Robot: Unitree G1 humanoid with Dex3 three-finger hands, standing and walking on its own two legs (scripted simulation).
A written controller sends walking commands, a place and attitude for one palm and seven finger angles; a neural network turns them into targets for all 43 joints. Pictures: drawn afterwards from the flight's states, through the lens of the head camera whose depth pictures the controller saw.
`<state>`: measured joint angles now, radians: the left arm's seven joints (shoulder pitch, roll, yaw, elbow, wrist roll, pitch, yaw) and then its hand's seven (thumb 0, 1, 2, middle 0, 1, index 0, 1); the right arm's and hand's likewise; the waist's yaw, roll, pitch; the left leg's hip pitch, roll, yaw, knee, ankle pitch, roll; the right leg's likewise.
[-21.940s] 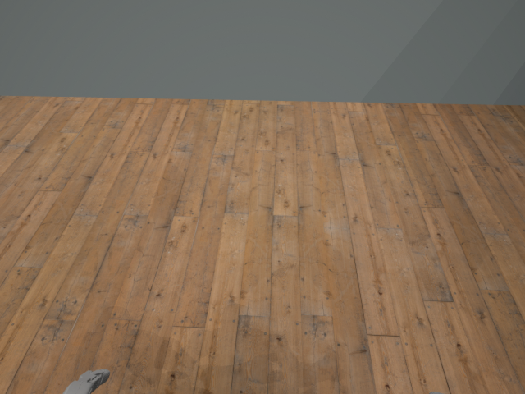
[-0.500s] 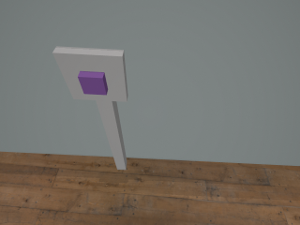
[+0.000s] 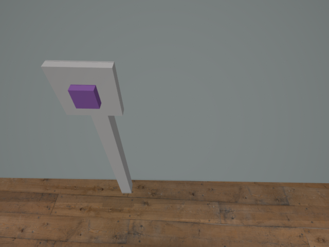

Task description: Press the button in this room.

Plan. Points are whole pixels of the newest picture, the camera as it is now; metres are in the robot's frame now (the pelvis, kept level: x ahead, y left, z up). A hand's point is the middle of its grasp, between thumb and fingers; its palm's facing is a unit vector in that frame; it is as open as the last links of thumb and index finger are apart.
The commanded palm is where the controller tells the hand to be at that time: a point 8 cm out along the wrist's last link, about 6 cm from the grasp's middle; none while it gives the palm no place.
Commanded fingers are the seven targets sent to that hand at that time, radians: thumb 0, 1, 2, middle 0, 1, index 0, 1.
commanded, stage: come to a stop and stand still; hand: left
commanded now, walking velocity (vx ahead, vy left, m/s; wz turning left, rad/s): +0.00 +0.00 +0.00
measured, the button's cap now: (85, 96) +0.49 +0.26 +0.08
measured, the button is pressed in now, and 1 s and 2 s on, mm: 0 0 0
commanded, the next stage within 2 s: look again from close up in 0.10 s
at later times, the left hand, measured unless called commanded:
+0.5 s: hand out of the picture +0.03 +0.20 -0.18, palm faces +0.03 -0.98 -0.21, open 7.3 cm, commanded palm none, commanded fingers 0.00 0.90 0.90 -0.20 -0.30 -0.20 -0.30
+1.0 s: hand (78, 200) +0.22 +0.22 -0.01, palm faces +0.22 -0.97 -0.13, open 6.9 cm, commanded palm +0.13 +0.27 -0.05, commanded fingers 0.00 0.90 0.90 -0.50 -0.63 -0.50 -0.63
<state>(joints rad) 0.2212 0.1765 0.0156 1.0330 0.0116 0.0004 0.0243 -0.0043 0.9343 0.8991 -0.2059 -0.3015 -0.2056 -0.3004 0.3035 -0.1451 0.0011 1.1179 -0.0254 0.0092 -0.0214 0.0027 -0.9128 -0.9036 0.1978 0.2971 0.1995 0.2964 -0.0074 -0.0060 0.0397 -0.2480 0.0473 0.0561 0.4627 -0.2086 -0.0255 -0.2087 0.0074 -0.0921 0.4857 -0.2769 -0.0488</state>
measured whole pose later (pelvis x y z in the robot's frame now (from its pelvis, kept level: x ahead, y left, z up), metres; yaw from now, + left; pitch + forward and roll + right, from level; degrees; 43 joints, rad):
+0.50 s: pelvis +0.02 +0.03 +0.00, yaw +0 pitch +0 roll +0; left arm 0.30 0.13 -0.01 1.09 0.01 -0.02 0.04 0.01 0.91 0.90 -0.21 -0.30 -0.21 -0.30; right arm 0.28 -0.18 0.00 1.07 -0.02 -0.02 -0.04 0.02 -0.94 -0.90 0.20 0.30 0.20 0.30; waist 0.01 0.03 0.01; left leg -0.21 0.01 0.06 0.54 -0.32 0.02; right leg -0.19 -0.02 -0.07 0.52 -0.33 -0.01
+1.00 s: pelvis +0.01 +0.04 -0.01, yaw +0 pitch +3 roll +0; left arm 0.38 0.16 0.07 0.12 -0.13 -0.13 0.07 0.01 0.92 0.90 -0.29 -0.39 -0.29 -0.39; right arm 0.28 -0.22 -0.02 0.82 0.01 -0.24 -0.05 0.01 -0.92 -0.90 0.20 0.30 0.20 0.30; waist -0.02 0.03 -0.05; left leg -0.34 -0.02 0.06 0.60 -0.32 0.04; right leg -0.32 -0.06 -0.07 0.61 -0.35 0.01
